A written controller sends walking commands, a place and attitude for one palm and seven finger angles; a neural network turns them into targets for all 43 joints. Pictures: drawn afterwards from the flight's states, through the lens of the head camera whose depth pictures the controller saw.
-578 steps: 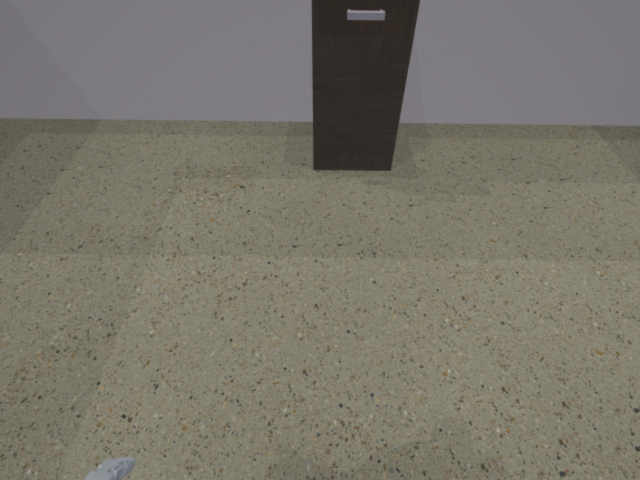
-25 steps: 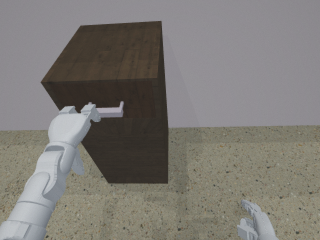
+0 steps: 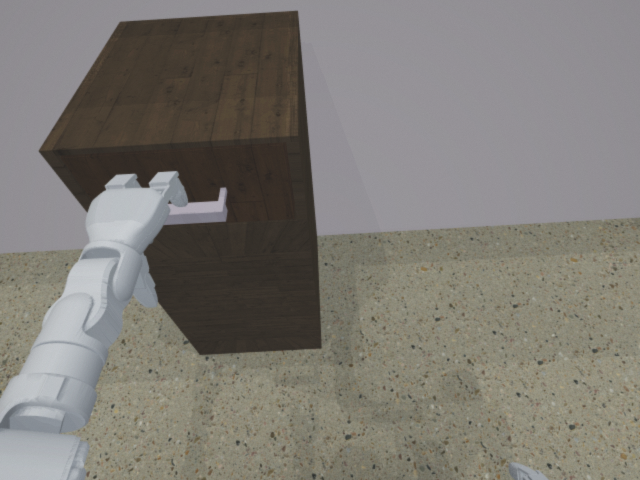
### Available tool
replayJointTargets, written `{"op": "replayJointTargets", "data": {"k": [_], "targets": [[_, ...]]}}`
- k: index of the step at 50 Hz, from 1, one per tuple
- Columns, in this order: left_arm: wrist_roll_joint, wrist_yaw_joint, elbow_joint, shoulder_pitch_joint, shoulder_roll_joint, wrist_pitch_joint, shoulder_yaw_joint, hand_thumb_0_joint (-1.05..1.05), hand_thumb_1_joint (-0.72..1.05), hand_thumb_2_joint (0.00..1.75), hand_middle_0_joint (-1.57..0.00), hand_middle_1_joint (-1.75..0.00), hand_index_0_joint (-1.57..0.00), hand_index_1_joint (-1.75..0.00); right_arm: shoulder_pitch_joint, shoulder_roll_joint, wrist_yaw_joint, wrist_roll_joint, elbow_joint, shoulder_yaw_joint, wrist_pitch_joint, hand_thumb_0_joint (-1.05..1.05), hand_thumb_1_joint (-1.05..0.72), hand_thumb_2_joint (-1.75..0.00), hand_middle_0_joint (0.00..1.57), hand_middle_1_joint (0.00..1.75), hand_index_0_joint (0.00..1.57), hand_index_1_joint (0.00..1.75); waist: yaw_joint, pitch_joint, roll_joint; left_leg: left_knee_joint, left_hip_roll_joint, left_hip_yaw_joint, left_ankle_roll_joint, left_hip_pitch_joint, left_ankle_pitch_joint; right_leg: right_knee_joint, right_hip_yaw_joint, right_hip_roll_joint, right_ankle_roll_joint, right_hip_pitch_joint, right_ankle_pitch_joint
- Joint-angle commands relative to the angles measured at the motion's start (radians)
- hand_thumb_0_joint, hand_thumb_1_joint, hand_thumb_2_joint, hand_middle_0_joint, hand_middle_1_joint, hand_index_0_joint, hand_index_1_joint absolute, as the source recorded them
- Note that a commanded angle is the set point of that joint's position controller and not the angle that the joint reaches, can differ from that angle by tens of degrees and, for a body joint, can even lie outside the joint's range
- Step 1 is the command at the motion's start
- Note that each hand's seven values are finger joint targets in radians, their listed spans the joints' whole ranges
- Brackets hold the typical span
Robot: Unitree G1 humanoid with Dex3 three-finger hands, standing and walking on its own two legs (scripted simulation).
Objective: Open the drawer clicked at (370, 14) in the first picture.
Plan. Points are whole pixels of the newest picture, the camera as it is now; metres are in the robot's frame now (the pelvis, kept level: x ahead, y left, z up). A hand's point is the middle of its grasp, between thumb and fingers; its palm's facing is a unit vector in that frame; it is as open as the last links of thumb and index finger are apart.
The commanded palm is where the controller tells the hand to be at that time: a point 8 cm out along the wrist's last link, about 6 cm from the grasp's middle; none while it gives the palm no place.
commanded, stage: move the hooked fingers above the handle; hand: left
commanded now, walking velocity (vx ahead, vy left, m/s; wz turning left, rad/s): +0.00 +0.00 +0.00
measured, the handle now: (186, 204) +0.53 +0.27 -0.01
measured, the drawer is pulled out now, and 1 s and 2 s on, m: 0.00 0.00 0.00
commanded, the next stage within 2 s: none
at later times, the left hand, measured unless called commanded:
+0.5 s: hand (164, 217) +0.44 +0.26 +0.05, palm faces -0.04 +0.00 -1.00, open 13.9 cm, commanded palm +0.43 +0.26 +0.11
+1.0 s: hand (181, 198) +0.48 +0.25 +0.05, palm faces -0.06 +0.00 -1.00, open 13.8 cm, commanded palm +0.47 +0.26 +0.10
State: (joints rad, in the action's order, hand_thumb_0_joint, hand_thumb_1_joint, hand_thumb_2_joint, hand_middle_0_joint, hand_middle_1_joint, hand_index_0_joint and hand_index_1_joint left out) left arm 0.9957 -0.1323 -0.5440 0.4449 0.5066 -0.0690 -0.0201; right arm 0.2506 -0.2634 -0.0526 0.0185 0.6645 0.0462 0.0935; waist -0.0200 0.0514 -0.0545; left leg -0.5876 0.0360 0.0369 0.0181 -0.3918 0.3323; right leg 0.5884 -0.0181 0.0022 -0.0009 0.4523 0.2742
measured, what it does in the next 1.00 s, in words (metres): stands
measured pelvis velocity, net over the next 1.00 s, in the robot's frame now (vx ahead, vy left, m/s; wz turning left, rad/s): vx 0.00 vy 0.00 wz -0.02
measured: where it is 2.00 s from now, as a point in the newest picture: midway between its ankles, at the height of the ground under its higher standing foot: outside the picture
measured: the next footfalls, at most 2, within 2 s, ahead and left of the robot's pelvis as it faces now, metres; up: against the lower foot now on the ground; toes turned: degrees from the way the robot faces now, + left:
none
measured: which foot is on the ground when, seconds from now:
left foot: down 0.00-1.00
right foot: down 0.00-1.00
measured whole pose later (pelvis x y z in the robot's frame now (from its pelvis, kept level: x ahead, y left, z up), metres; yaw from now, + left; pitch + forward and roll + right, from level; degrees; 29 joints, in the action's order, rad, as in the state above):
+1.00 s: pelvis +0.00 +0.00 -0.01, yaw -1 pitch +17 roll -1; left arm 1.08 -0.22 -1.08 0.86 0.58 -0.08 0.00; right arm 0.36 -0.28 -0.04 0.00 0.69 0.04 0.12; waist 0.10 0.11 -0.05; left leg -0.71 0.01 0.03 0.02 -0.62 0.37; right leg 0.67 -0.02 0.03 0.00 0.67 0.29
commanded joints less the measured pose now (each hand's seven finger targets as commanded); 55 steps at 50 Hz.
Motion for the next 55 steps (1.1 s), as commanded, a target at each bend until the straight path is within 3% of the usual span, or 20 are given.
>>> {"op": "replayJointTargets", "data": {"k": [1,6,8,11,12,14,17,20,21,22,25,27,29,34,40,42,45,48,51,55], "targets": [[0.013,-0.063,0.142,0.431,0.244,0.000,0.096,0.00,-0.50,0.30,-0.30,-1.20,-0.30,-1.20,-0.002,-0.123,-0.004,0.001,-0.117,0.049,-0.039,0.00,-0.90,-0.90,0.20,0.30,0.20,0.30,0.006,0.356,0.024,0.049,0.010,-0.040,0.014,0.064,-0.376,-0.024,0.038,0.025,-0.049,-0.188,-0.275],[0.026,-0.077,0.079,0.522,0.246,0.002,0.085,0.00,-0.50,0.30,-0.30,-1.20,-0.30,-1.20,0.033,-0.127,0.001,0.000,-0.103,0.054,-0.033,0.00,-0.90,-0.90,0.20,0.30,0.20,0.30,0.027,0.366,0.019,0.034,-0.001,-0.027,0.010,0.081,-0.398,-0.013,0.045,0.031,-0.052,-0.139,-0.258],[0.029,-0.086,0.077,0.526,0.267,-0.005,0.106,0.00,-0.50,0.30,-0.30,-1.20,-0.30,-1.20,0.046,-0.127,0.004,-0.004,-0.107,0.057,-0.031,0.00,-0.90,-0.90,0.20,0.30,0.20,0.30,0.014,0.409,0.003,0.029,-0.001,-0.023,0.009,0.087,-0.430,-0.005,0.041,0.031,-0.053,-0.160,-0.273],[0.035,-0.096,0.026,0.543,0.256,-0.003,0.099,0.00,-0.50,0.30,-0.30,-1.20,-0.30,-1.20,0.055,-0.129,0.009,-0.005,-0.098,0.055,-0.026,0.00,-0.90,-0.90,0.20,0.30,0.20,0.30,0.027,0.376,-0.001,0.022,-0.008,-0.023,0.003,0.074,-0.445,0.001,0.047,0.033,-0.053,-0.123,-0.271],[0.034,-0.099,-0.007,0.540,0.258,0.001,0.103,0.00,-0.50,0.30,-0.30,-1.20,-0.30,-1.20,0.062,-0.130,0.010,-0.006,-0.096,0.055,-0.024,0.00,-0.90,-0.90,0.20,0.30,0.20,0.30,0.027,0.370,0.026,0.021,-0.006,-0.021,0.004,0.055,-0.445,0.001,0.049,0.035,-0.054,-0.132,-0.270],[0.041,-0.105,-0.026,0.574,0.221,0.006,0.064,0.00,-0.50,0.30,-0.30,-1.20,-0.30,-1.20,0.069,-0.129,0.016,-0.004,-0.095,0.055,-0.023,0.00,-0.90,-0.90,0.20,0.30,0.20,0.30,0.035,0.361,-0.003,0.020,-0.013,-0.019,0.000,0.069,-0.453,0.006,0.054,0.035,-0.054,-0.095,-0.258],[0.052,-0.112,-0.072,0.586,0.275,0.013,0.106,0.00,-0.50,0.30,-0.30,-1.20,-0.30,-1.20,0.088,-0.139,0.017,-0.010,-0.089,0.057,-0.017,0.00,-0.90,-0.90,0.20,0.30,0.20,0.30,0.031,0.390,0.023,0.012,-0.013,-0.018,0.001,0.052,-0.470,0.010,0.051,0.037,-0.055,-0.113,-0.269],[0.053,-0.110,-0.074,0.623,0.228,0.010,0.062,0.00,-0.50,0.30,-0.30,-1.20,-0.30,-1.20,0.101,-0.134,0.022,-0.012,-0.087,0.062,-0.015,0.00,-0.90,-0.90,0.20,0.30,0.20,0.30,0.044,0.420,-0.009,-0.003,-0.019,-0.019,-0.001,0.085,-0.501,0.014,0.049,0.035,-0.051,-0.087,-0.277],[0.052,-0.107,-0.098,0.637,0.207,0.012,0.038,0.00,-0.50,0.30,-0.30,-1.20,-0.30,-1.20,0.104,-0.134,0.022,-0.011,-0.082,0.061,-0.014,0.00,-0.90,-0.90,0.20,0.30,0.20,0.30,0.059,0.395,-0.005,-0.008,-0.017,-0.024,0.002,0.078,-0.486,0.009,0.047,0.036,-0.050,-0.072,-0.277],[0.054,-0.108,-0.113,0.660,0.247,0.006,0.071,0.00,-0.50,0.30,-0.30,-1.20,-0.30,-1.20,0.117,-0.141,0.020,-0.013,-0.076,0.061,-0.012,0.00,-0.90,-0.90,0.20,0.30,0.20,0.30,0.065,0.393,0.038,-0.008,-0.019,-0.017,0.004,0.054,-0.473,0.009,0.048,0.038,-0.050,-0.084,-0.274],[0.060,-0.113,-0.132,0.727,0.224,-0.005,0.035,0.00,-0.50,0.30,-0.30,-1.20,-0.30,-1.20,0.129,-0.141,0.017,-0.013,-0.070,0.062,-0.012,0.00,-0.90,-0.90,0.20,0.30,0.20,0.30,0.081,0.391,0.007,-0.013,-0.016,-0.017,0.008,0.055,-0.425,0.010,0.046,0.037,-0.049,-0.041,-0.244],[0.066,-0.120,-0.153,0.763,0.249,-0.013,0.050,0.00,-0.50,0.30,-0.30,-1.20,-0.30,-1.20,0.144,-0.144,0.014,-0.018,-0.063,0.062,-0.011,0.00,-0.90,-0.90,0.20,0.30,0.20,0.30,0.091,0.402,0.016,-0.021,-0.014,-0.013,0.009,0.043,-0.426,0.015,0.045,0.039,-0.050,-0.042,-0.247],[0.073,-0.132,-0.172,0.803,0.261,-0.019,0.050,0.00,-0.50,0.30,-0.30,-1.20,-0.30,-1.20,0.154,-0.142,0.014,-0.018,-0.057,0.061,-0.013,0.00,-0.90,-0.90,0.20,0.30,0.20,0.30,0.098,0.410,-0.019,-0.030,-0.011,-0.016,0.008,0.034,-0.404,0.022,0.042,0.038,-0.050,-0.020,-0.237],[0.080,-0.154,-0.276,0.815,0.320,-0.001,0.092,0.00,-0.50,0.30,-0.30,-1.20,-0.30,-1.20,0.185,-0.148,0.014,-0.023,-0.045,0.056,-0.012,0.00,-0.90,-0.90,0.20,0.30,0.20,0.30,0.100,0.439,-0.008,-0.050,-0.004,-0.028,0.015,-0.032,-0.390,0.041,0.038,0.039,-0.047,-0.041,-0.268],[0.084,-0.135,-0.354,0.848,0.356,0.024,0.090,0.00,-0.50,0.30,-0.30,-1.20,-0.30,-1.20,0.220,-0.160,0.011,-0.026,-0.038,0.056,-0.007,0.00,-0.90,-0.90,0.20,0.30,0.20,0.30,0.118,0.491,0.004,-0.072,-0.005,-0.049,0.023,-0.080,-0.398,0.049,0.025,0.036,-0.035,-0.079,-0.338],[0.080,-0.128,-0.371,0.825,0.392,0.027,0.117,0.00,-0.50,0.30,-0.30,-1.20,-0.30,-1.20,0.222,-0.167,0.008,-0.025,-0.034,0.053,0.002,0.00,-0.90,-0.90,0.20,0.30,0.20,0.30,0.118,0.492,0.043,-0.074,-0.002,-0.053,0.027,-0.107,-0.398,0.046,0.020,0.035,-0.033,-0.112,-0.364],[0.075,-0.119,-0.390,0.820,0.347,0.025,0.075,0.00,-0.50,0.30,-0.30,-1.20,-0.30,-1.20,0.222,-0.163,0.005,-0.015,-0.035,0.053,0.003,0.00,-0.90,-0.90,0.20,0.30,0.20,0.30,0.128,0.422,0.047,-0.056,-0.003,-0.057,0.028,-0.133,-0.322,0.026,0.021,0.033,-0.030,-0.079,-0.305],[0.076,-0.113,-0.385,0.828,0.406,0.007,0.108,0.00,-0.50,0.30,-0.30,-1.20,-0.30,-1.20,0.219,-0.168,-0.001,-0.013,-0.039,0.048,0.004,0.00,-0.90,-0.90,0.20,0.30,0.20,0.30,0.124,0.424,0.039,-0.054,-0.001,-0.059,0.032,-0.153,-0.282,0.023,0.011,0.030,-0.028,-0.092,-0.280],[0.080,-0.108,-0.408,0.809,0.423,-0.002,0.109,0.00,-0.50,0.30,-0.30,-1.20,-0.30,-1.20,0.213,-0.169,-0.006,-0.008,-0.043,0.042,0.001,0.00,-0.90,-0.90,0.20,0.30,0.20,0.30,0.124,0.389,0.044,-0.050,0.001,-0.062,0.033,-0.186,-0.219,0.016,0.006,0.029,-0.026,-0.076,-0.226],[0.081,-0.111,-0.412,0.816,0.463,-0.023,0.128,0.00,-0.50,0.30,-0.30,-1.20,-0.30,-1.20,0.214,-0.173,-0.010,-0.010,-0.049,0.040,-0.004,0.00,-0.90,-0.90,0.20,0.30,0.20,0.30,0.122,0.407,0.021,-0.058,0.002,-0.066,0.035,-0.205,-0.187,0.021,0.000,0.028,-0.025,-0.071,-0.194]]}}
